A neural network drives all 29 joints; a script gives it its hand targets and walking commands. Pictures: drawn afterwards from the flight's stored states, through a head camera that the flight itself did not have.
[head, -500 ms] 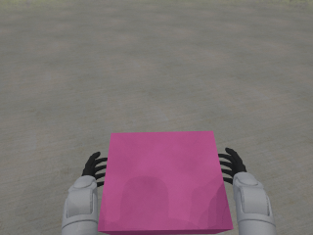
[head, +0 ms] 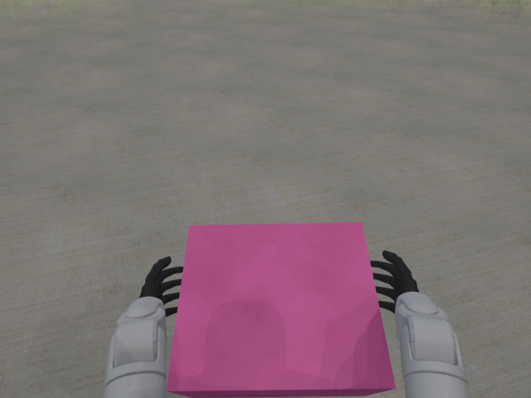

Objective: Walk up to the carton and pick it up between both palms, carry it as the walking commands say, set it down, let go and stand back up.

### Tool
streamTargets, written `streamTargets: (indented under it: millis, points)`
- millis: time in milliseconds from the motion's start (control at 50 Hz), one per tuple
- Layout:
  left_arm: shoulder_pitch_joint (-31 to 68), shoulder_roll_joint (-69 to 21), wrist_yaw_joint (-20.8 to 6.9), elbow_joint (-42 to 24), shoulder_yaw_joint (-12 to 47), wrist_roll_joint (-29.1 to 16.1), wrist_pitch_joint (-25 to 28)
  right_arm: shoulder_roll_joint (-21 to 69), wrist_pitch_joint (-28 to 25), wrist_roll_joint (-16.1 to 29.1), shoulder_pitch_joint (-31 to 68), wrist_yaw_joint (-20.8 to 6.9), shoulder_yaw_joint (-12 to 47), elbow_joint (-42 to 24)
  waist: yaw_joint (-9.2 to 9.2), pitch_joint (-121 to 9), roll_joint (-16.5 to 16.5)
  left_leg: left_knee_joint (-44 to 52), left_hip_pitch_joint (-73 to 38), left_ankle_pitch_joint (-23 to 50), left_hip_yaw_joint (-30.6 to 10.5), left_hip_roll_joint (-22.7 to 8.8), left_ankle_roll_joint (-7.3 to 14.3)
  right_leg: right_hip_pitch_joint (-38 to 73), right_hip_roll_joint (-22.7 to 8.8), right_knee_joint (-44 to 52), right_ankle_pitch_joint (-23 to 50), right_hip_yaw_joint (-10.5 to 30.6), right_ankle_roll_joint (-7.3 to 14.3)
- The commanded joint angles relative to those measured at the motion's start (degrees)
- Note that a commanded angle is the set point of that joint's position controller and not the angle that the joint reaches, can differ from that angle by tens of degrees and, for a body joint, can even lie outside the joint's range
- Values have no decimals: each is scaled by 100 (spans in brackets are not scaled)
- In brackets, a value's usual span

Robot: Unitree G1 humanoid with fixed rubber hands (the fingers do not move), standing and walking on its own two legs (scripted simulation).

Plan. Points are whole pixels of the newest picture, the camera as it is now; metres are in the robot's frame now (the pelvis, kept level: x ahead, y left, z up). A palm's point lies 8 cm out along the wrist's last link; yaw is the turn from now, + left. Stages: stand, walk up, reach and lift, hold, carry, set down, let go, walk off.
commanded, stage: hold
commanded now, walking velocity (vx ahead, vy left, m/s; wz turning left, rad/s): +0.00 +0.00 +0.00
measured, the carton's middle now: (277, 310) +0.31 +0.00 -0.03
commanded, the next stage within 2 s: carry in 0.22 s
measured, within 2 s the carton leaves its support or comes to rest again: neither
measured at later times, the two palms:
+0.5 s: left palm (135, 310) +0.26 +0.21 +0.05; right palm (387, 283) +0.29 -0.16 +0.07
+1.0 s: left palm (97, 309) +0.23 +0.24 +0.10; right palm (374, 263) +0.29 -0.13 +0.12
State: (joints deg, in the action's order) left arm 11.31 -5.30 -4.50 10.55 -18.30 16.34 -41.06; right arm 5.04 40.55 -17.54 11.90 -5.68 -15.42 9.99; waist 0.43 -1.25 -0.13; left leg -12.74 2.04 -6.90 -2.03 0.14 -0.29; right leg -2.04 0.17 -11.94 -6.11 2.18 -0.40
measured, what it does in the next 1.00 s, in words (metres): lifts its left foot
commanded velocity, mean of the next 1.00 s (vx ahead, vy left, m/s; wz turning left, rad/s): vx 0.00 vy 0.00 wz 0.22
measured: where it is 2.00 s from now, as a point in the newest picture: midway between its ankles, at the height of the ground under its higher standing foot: outside the picture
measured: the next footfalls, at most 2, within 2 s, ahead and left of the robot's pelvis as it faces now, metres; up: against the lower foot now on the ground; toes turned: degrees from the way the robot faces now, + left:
left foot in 1.02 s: -0.04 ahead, +0.13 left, +0.00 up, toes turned +6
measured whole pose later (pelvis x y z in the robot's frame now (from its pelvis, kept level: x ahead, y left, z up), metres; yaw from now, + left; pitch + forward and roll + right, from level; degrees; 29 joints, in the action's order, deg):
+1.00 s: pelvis -0.08 +0.01 -0.02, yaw +9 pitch +5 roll +0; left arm 32.7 -3.1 10.5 0.1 -17.8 7.4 -66.3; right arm -1.8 66.2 -7.0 35.4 9.2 -14.2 2.5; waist 2.1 -5.1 -0.5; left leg -35.1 24.3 -16.0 2.8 -0.4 -0.9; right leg -23.6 -4.3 -34.1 -14.9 -4.9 -0.6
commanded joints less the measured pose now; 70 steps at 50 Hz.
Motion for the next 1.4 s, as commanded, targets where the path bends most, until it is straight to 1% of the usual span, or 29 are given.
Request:
streamTargets:
  millis: [0,120,180,200,220,280,300,360,460,520,580,600,620,680,740,760,800,820,860,920,980,1000,1020,1040,1060,1140,1200,1260,1380]
  points:
    - [3019,-4580,-1624,-342,3609,-1549,279,4577,-244,1614,2786,-1516,3127,-292,-28,-1423,266,61,-262,987,-8,600,-103,413,575,-24,914,16,48]
    - [3042,-4583,-1647,-246,3563,-1673,290,4691,-199,1597,2672,-1501,3212,-176,7,-1311,-221,129,-175,783,-18,579,-39,435,589,20,779,-36,1]
    - [3127,-4532,-1668,-189,3522,-1543,259,4566,-222,1570,2772,-1519,3057,-93,-28,-1209,228,132,5,511,50,606,-79,431,556,14,576,-17,44]
    - [3166,-4571,-1591,-409,3747,-1934,209,4726,-153,1984,3071,-1435,3454,-525,-122,-2142,88,-948,-42,1119,-20,-720,-52,-99,-855,-1337,840,-204,41]
    - [3335,-4684,-1558,-598,3844,-2036,206,4814,-115,2071,2993,-1396,3536,-618,-105,-2482,16,-1262,48,1438,-79,-777,-7,-72,-872,-1480,1047,-140,42]
    - [3146,-4756,-1500,-492,3905,-2025,-59,4853,126,2192,3037,-1324,3812,-640,-81,-1855,-51,-1652,983,928,-83,-668,72,-547,-994,-1607,977,-123,-4]
    - [3215,-4711,-1462,-643,4013,-2108,-133,4860,210,2236,3019,-1278,3875,-665,-75,-1757,-326,-1766,1216,755,-222,-626,114,-680,-961,-1736,809,-122,27]
    - [3379,-5106,-1381,-1036,4369,-2313,-421,5047,463,2430,3159,-1197,4013,-1041,-39,-1822,11,-1969,1624,724,-432,-640,234,-998,-970,-2103,427,-143,86]
    - [4540,-5093,-974,-1932,4793,-2739,-1008,5102,1089,2870,4104,-893,4238,-1502,-41,-2028,-394,-2547,2552,-173,-345,-296,163,-902,-1351,-1904,-202,410,327]
    - [4516,-4974,-586,-2057,4651,-2896,-1465,4951,1552,2917,3960,-584,4117,-1555,-33,-2284,-747,-2588,2477,-421,-158,-139,125,-1022,-1514,-2073,189,372,406]
    - [4800,-5033,-243,-2116,4674,-2979,-1909,4741,1906,2934,4345,-242,3833,-1650,1,-2482,1032,-1547,1573,1134,-1796,-1125,686,-2090,-430,-3442,-1252,-612,-200]
    - [5145,-4926,-157,-2173,4638,-3018,-1997,4618,2002,2938,4520,-155,3650,-1619,31,-2323,1291,-1205,1371,1178,-2377,-1341,923,-2560,-53,-3560,-2150,-595,-252]
    - [5228,-4939,-99,-2347,4668,-3100,-2080,4618,2082,2986,4586,-66,3660,-1862,56,-2143,1331,-1072,1270,1239,-2564,-1447,959,-2861,-29,-3840,-2588,-379,-259]
    - [5123,-4926,18,-1803,4493,-3139,-2288,4519,2272,2833,4709,170,3579,-1707,20,-2514,921,-1361,1033,1435,-1780,-1171,715,-2392,28,-3050,-2231,-461,-180]
    - [5764,-4973,109,-1792,4449,-3278,-2313,4461,2303,2830,5187,360,3391,-1666,-30,-2813,979,-1377,1684,379,-1165,-749,321,-777,-47,-1770,-1336,-654,-74]
    - [5951,-4935,144,-1813,4395,-3262,-2317,4513,2346,2795,5257,393,3426,-1505,-68,-2733,539,-1715,2001,218,-975,-621,245,-309,-419,-1316,-1145,-196,34]
    - [5235,-4927,149,-1518,4203,-3086,-2403,4570,2447,2751,4879,416,3494,-1518,-73,-2547,-1135,-3085,3154,-1585,7,62,-125,-125,-2072,-925,83,1490,643]
    - [5426,-5080,132,-1640,4271,-3137,-2424,4780,2467,2837,5188,402,3599,-1582,-56,-2547,-1236,-3733,3131,-2154,204,-53,-112,-418,-2361,-1108,922,1256,897]
    - [6189,-4903,198,-1618,4089,-3041,-2383,4933,2425,3119,6345,404,3832,-1598,-40,-2217,-735,-3666,2799,-1869,301,-126,-69,-759,-1897,-1285,1570,607,761]
    - [6056,-4761,223,-1684,3953,-2989,-2368,5209,2474,3156,5881,388,3826,-1213,-48,-2353,-1293,-2610,2440,-1308,637,84,-91,-500,-1435,-1640,1771,-11,585]
    - [6032,-4644,280,-1581,3784,-2913,-2405,5071,2523,3223,6022,377,3572,-1078,-6,-2856,-846,-1260,1351,-95,484,-218,-35,-462,-1125,-2184,1490,-232,217]
    - [5784,-4636,314,-1485,3785,-2842,-2448,5002,2554,3209,5730,350,3476,-961,-16,-2832,-303,-1333,864,945,47,-666,53,-939,-1011,-2373,943,-335,70]
    - [6037,-4639,331,-1512,3784,-2808,-2462,4898,2547,3143,5830,350,3338,-837,-7,-2824,478,-1401,800,1710,-739,-1358,413,-1478,-714,-2630,-358,-512,-90]
    - [6056,-4752,309,-1534,3880,-2863,-2474,4898,2517,3102,5708,357,3245,-817,16,-2866,876,-1418,753,2123,-902,-1469,627,-1621,-638,-2679,-975,-542,-129]
    - [6132,-4843,305,-1537,3934,-2884,-2476,4920,2507,3066,5668,349,3180,-760,20,-2851,917,-1395,702,2236,-879,-1502,670,-1703,-578,-2656,-1098,-516,-119]
    - [6279,-5129,179,-1530,4110,-3099,-2430,4969,2374,2986,5914,368,3185,-1132,-15,-2835,616,-1516,1107,1632,-221,-1054,290,-1033,-754,-2171,-196,-371,-85]
    - [6461,-5164,135,-1735,4279,-3278,-2344,4958,2286,2946,5891,408,3270,-1323,-21,-2873,491,-1581,1238,901,-21,-904,216,-906,-910,-2002,158,-240,-7]
    - [6394,-5018,117,-1456,4164,-3229,-2367,4769,2304,2861,6049,469,3291,-1312,-25,-2811,112,-1412,1442,213,-146,-932,284,-860,-888,-1953,-174,-287,-47]
    - [6294,-4959,125,-1044,3862,-3055,-2421,4747,2430,2813,5992,481,3170,-849,-19,-2542,-2,-1234,1811,-681,-44,-823,191,-900,-955,-1737,-558,-220,-9]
